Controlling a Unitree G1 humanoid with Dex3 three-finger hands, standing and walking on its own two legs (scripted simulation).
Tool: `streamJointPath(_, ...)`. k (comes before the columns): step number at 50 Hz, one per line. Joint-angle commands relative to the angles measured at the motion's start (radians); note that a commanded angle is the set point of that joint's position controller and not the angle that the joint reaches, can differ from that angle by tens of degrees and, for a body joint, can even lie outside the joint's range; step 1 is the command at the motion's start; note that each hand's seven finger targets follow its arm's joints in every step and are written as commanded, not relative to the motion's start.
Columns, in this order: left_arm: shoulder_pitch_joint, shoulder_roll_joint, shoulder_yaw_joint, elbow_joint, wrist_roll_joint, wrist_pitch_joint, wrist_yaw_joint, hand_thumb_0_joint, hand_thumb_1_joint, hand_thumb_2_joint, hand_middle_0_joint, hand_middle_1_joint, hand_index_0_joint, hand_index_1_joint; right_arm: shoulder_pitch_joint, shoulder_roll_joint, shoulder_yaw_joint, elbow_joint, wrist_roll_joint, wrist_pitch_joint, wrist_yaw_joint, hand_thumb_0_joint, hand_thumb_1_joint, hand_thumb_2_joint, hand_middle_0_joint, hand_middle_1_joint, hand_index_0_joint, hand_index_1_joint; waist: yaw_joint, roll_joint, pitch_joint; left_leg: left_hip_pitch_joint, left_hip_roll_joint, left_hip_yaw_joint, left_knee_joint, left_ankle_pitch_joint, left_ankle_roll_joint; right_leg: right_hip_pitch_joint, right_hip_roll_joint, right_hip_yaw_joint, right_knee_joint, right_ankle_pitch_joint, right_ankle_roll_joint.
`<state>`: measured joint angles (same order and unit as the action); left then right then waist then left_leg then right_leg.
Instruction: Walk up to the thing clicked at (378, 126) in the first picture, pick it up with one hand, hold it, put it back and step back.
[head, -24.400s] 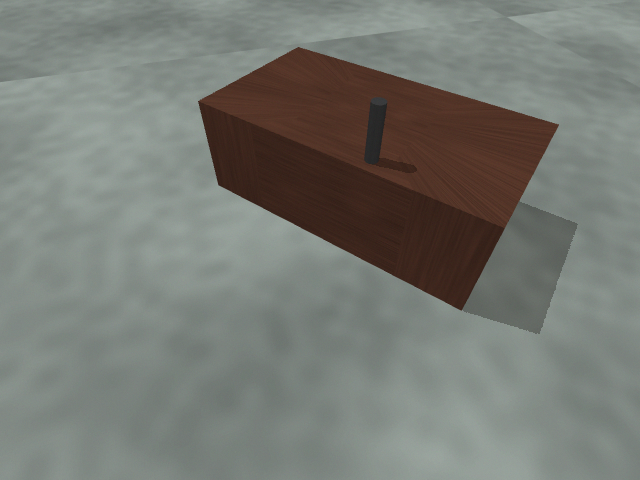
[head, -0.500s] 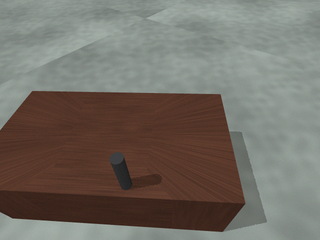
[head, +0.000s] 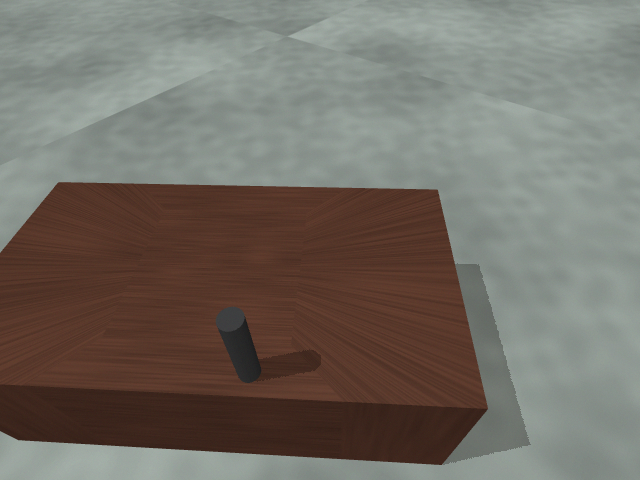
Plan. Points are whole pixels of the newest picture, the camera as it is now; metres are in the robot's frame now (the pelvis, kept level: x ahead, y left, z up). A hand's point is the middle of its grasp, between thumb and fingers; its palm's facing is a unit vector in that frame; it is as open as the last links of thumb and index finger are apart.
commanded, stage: stand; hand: left
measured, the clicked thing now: (240, 348) +0.41 +0.18 -0.23
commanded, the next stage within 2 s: none
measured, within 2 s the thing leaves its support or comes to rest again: neither
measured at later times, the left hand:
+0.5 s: hand out of the picture +0.07 +0.25 -0.15, palm faces -0.02 -0.94 -0.35, open 7.4 cm
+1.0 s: hand out of the picture +0.07 +0.25 -0.15, palm faces -0.03 -0.94 -0.35, open 7.4 cm
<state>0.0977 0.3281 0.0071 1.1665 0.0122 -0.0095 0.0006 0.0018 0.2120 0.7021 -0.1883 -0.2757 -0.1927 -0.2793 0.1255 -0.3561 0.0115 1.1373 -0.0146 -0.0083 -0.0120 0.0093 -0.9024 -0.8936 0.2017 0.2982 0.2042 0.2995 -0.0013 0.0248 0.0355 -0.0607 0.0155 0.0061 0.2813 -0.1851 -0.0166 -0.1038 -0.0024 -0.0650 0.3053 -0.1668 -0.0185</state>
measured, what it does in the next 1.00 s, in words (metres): stands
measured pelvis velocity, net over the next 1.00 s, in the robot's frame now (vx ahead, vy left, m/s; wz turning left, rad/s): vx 0.00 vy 0.00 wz -0.01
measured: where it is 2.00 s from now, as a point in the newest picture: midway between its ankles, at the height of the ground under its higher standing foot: outside the picture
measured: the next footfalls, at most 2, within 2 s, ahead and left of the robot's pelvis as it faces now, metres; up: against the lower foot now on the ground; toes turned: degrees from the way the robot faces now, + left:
none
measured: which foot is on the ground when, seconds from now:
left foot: down 0.00-1.00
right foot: down 0.00-1.00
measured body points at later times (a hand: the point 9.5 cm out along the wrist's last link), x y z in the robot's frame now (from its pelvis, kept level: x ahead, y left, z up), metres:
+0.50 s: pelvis +0.00 +0.00 +0.00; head +0.00 -0.01 +0.45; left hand +0.07 +0.30 -0.13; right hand +0.06 -0.30 -0.14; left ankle -0.02 +0.13 -0.75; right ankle +0.00 -0.10 -0.75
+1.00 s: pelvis +0.00 +0.00 +0.00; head +0.01 -0.01 +0.45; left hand +0.08 +0.30 -0.13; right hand +0.06 -0.30 -0.14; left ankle -0.02 +0.13 -0.75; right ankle +0.00 -0.10 -0.75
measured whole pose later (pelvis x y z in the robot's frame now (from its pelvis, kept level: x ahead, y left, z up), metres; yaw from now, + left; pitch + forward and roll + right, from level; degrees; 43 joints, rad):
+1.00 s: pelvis +0.00 +0.00 +0.00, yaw -1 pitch -2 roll +0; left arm 0.11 0.33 0.01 1.15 0.01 -0.02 0.00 0.01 0.90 0.90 -0.20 -0.30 -0.20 -0.30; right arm 0.13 -0.35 0.01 1.13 -0.01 -0.01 0.00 0.01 -0.90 -0.89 0.20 0.30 0.20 0.30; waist 0.00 0.02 0.04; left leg -0.06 0.02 0.02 0.28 -0.19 -0.02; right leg -0.11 0.00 -0.05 0.30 -0.16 -0.02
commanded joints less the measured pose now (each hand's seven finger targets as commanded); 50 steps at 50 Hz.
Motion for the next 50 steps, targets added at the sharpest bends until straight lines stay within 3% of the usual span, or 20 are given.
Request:
streamJointPath(1, -0.047, 0.228, 0.036, -0.062, -0.001, -0.021, 0.018, 0.0, 0.9, 0.9, -0.2, -0.3, -0.2, -0.301, -0.034, -0.196, -0.033, -0.061, -0.002, -0.019, -0.011, 0.0, -0.9, -0.9, 0.2, 0.3, 0.2, 0.3, 0.002, -0.029, -0.066, -0.027, 0.121, -0.092, -0.035, 0.147, 0.028, 0.046, -0.141, 0.13, -0.04, 0.181, -0.003)
streamJointPath(20, -0.037, 0.228, 0.034, -0.065, -0.002, -0.022, 0.016, 0.0, 0.9, 0.9, -0.2, -0.3, -0.2, -0.301, -0.026, -0.194, -0.037, -0.058, -0.002, -0.018, -0.004, 0.0, -0.9, -0.9, 0.2, 0.3, 0.2, 0.3, 0.001, -0.035, -0.038, -0.046, 0.116, -0.093, -0.042, 0.081, 0.028, 0.025, -0.135, 0.135, -0.055, 0.098, -0.004)
streamJointPath(29, -0.034, 0.231, 0.035, -0.073, -0.004, -0.025, 0.015, 0.0, 0.9, 0.9, -0.2, -0.3, -0.2, -0.301, -0.025, -0.196, -0.037, -0.064, -0.001, -0.023, -0.005, 0.0, -0.9, -0.9, 0.2, 0.3, 0.2, 0.3, 0.0, -0.019, -0.076, -0.016, 0.125, -0.086, -0.033, 0.171, 0.029, 0.05, -0.141, 0.134, -0.027, 0.208, -0.008)
streamJointPath(41, -0.025, 0.223, 0.031, -0.074, -0.003, -0.024, 0.014, 0.0, 0.9, 0.9, -0.2, -0.3, -0.2, -0.301, -0.029, -0.199, -0.04, -0.062, -0.002, -0.019, -0.003, 0.0, -0.9, -0.9, 0.2, 0.3, 0.2, 0.3, 0.003, -0.024, -0.038, -0.025, 0.122, -0.085, -0.039, 0.099, 0.027, 0.008, -0.133, 0.136, -0.051, 0.124, -0.006)
streamJointPath(50, -0.03, 0.238, 0.035, -0.078, -0.004, -0.028, 0.014, 0.0, 0.9, 0.9, -0.2, -0.3, -0.2, -0.301, -0.031, -0.192, -0.038, -0.066, -0.001, -0.022, -0.003, 0.0, -0.9, -0.9, 0.2, 0.3, 0.2, 0.3, 0.001, -0.027, -0.064, -0.013, 0.127, -0.084, -0.034, 0.135, 0.03, 0.035, -0.142, 0.143, -0.039, 0.183, -0.008)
